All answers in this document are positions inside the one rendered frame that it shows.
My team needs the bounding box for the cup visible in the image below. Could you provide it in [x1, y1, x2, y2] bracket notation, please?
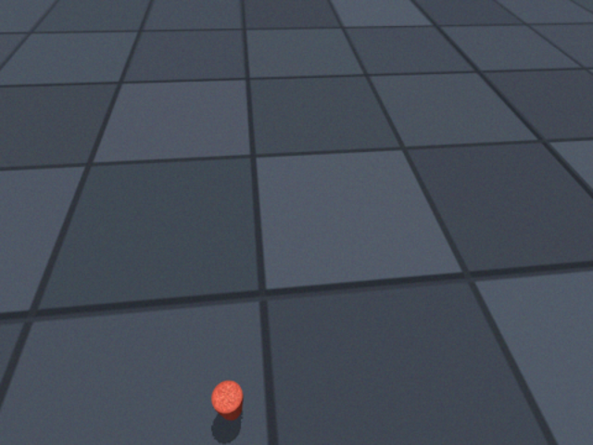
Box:
[211, 380, 243, 420]

